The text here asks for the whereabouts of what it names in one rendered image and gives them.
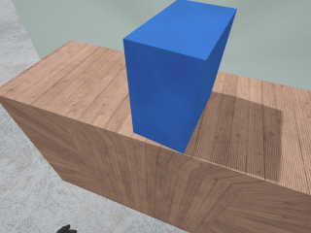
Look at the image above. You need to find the pedestal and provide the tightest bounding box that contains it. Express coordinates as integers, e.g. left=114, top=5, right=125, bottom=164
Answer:
left=0, top=40, right=311, bottom=233

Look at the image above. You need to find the carton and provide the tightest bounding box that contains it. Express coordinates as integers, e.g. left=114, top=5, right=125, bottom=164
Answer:
left=122, top=0, right=237, bottom=154

